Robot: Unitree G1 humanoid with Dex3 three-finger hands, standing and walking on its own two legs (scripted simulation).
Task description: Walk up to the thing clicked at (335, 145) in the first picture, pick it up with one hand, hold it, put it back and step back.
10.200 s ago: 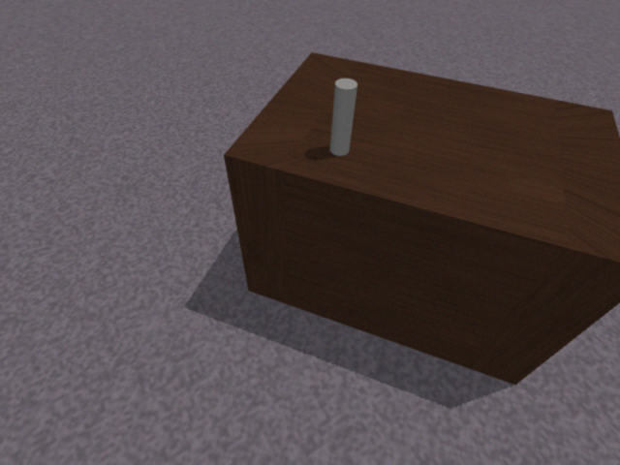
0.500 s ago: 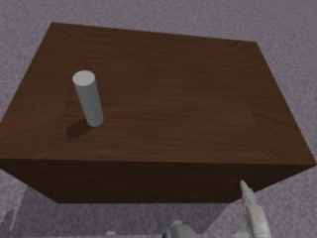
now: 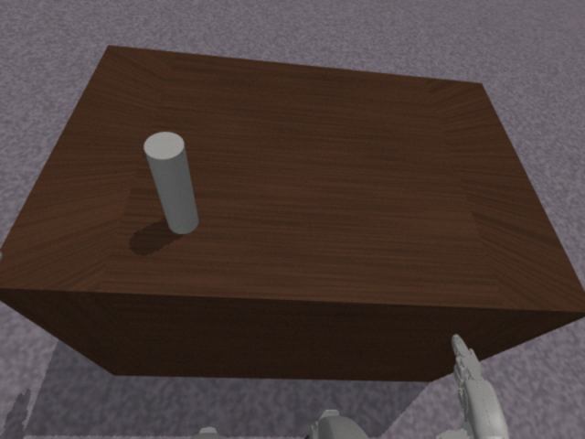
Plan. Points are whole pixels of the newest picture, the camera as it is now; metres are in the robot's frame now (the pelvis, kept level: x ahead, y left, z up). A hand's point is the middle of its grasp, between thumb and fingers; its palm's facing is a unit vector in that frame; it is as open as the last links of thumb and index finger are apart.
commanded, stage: go down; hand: left
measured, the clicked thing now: (175, 188) +0.47 +0.15 +0.02
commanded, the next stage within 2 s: approach in 0.18 s
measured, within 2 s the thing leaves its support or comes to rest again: neither
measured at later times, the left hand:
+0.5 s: hand (8, 190) +0.41 +0.33 +0.09, palm faces +0.07 -1.00 +0.02, open 17.6 cm
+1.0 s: hand (149, 188) +0.47 +0.19 +0.02, palm faces +0.04 -1.00 +0.03, open 17.3 cm
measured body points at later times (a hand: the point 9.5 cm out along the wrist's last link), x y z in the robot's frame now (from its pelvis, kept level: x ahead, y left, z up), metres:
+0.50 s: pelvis -0.01 +0.00 -0.01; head +0.07 +0.03 +0.43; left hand +0.40 +0.38 +0.09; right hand +0.15 -0.25 -0.04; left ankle -0.02 +0.13 -0.69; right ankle +0.03 -0.15 -0.69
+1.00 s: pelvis -0.02 +0.00 -0.04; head +0.10 +0.03 +0.40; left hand +0.46 +0.25 +0.02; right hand +0.12 -0.27 -0.05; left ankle -0.02 +0.13 -0.69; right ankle +0.03 -0.15 -0.69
